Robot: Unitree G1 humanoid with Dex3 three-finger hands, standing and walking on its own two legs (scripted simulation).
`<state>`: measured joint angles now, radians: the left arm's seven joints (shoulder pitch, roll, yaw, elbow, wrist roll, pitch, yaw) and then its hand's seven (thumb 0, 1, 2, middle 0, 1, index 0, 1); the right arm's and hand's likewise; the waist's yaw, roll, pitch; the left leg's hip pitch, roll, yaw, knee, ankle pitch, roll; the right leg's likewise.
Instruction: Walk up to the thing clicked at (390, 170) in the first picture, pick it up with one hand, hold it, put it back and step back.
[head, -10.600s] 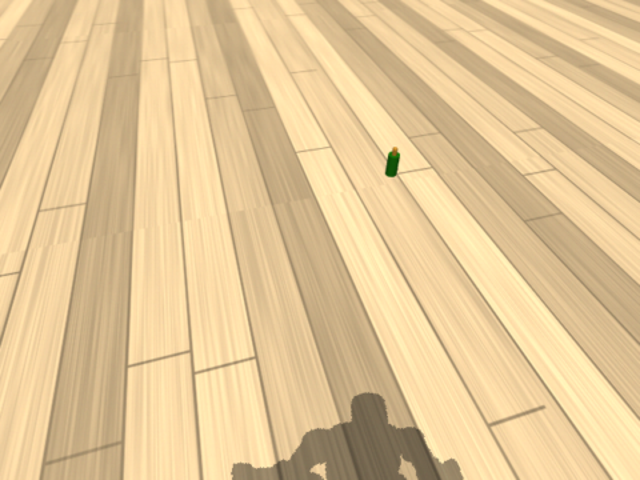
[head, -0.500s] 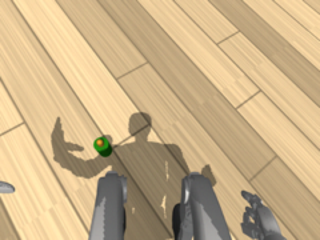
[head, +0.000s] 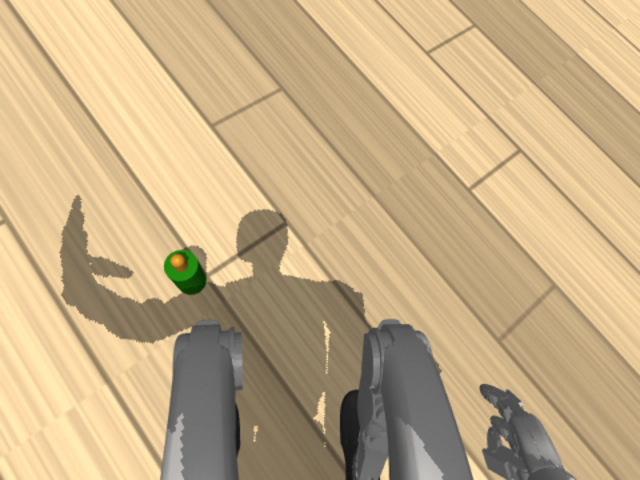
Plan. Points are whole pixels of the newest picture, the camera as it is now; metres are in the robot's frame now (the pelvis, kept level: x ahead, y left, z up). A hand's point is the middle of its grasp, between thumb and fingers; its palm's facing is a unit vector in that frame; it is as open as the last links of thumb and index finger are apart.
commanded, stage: go down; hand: left
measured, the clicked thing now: (184, 270) +0.45 +0.23 -0.35
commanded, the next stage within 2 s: approach in 0.86 s
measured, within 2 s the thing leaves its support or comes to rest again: neither
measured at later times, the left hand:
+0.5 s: hand out of the picture +0.36 +0.41 -0.03, palm faces +0.19 -0.97 -0.14, open 17.2 cm
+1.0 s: hand out of the picture +0.37 +0.42 -0.04, palm faces +0.19 -0.97 -0.12, open 17.3 cm
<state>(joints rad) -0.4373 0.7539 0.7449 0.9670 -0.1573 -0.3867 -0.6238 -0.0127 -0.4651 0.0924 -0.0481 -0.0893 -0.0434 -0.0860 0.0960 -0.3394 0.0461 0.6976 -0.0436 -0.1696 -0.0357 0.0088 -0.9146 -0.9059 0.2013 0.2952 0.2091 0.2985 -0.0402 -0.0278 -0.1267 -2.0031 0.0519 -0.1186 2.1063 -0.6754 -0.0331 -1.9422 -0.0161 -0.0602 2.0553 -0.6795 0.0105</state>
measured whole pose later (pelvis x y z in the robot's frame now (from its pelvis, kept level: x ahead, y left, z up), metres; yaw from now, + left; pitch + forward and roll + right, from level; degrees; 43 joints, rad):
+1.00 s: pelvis -0.01 +0.00 -0.05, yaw -1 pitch +31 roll -7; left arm -0.54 0.86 0.81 1.04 -0.18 -0.40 -0.70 -0.01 -0.49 0.10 -0.04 -0.07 -0.03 -0.08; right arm 0.09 -0.36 0.09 0.70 -0.06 -0.16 -0.01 0.01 -0.92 -0.91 0.20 0.30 0.21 0.30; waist -0.07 -0.04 -0.08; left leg -2.15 0.04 -0.14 2.28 -0.68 -0.03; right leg -2.07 -0.01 -0.07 2.21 -0.68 0.02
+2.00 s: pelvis -0.02 +0.02 -0.15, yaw -10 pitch +12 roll -15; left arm -0.56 0.79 0.61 1.37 -0.15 -1.05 -0.31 -0.02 -0.55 0.03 -0.06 -0.08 -0.06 -0.07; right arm -0.16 -0.38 0.44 0.59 -0.32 -0.05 0.11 0.00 -0.93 -0.90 0.20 0.30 0.21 0.30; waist -0.21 -0.25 0.26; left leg -2.22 0.02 -0.36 2.66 -0.69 -0.03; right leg -2.08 0.07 -0.20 2.44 -0.62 0.06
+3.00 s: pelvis -0.02 +0.03 -0.15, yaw -13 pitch +10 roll -18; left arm -0.63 0.84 0.52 1.48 -0.06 -1.17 -0.01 -0.02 0.18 0.66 -0.70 -0.74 -0.74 -0.74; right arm -0.20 -0.38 0.53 0.55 -0.39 0.02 0.14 0.00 -0.87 -0.89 0.20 0.29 0.21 0.30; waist -0.25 -0.29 0.33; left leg -2.20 0.03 -0.42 2.68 -0.71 -0.02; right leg -2.04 0.09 -0.25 2.41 -0.60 0.08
